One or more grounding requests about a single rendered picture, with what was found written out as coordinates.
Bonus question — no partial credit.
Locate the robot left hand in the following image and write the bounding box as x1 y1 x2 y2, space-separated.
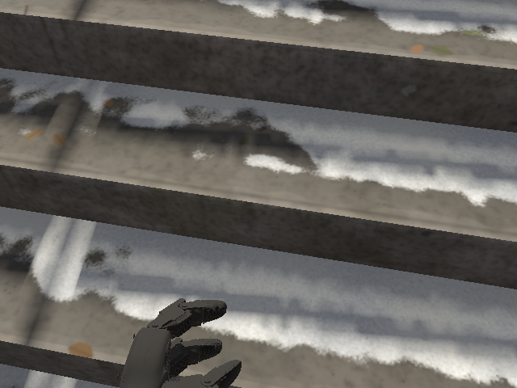
117 298 242 388

